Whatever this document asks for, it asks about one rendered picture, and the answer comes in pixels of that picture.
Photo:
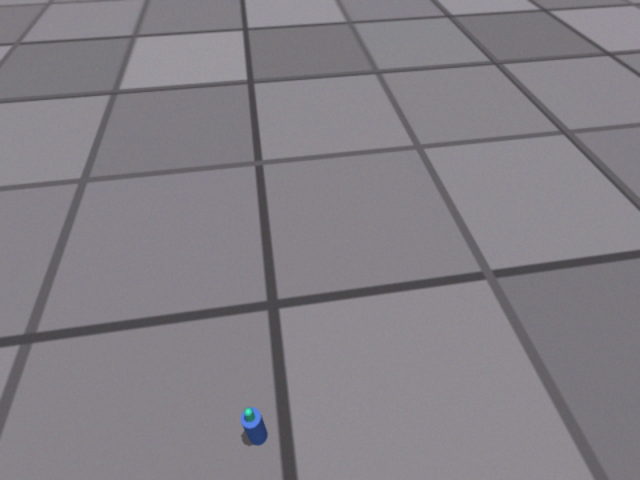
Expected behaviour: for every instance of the bottle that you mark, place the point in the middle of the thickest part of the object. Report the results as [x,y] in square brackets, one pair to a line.
[253,424]

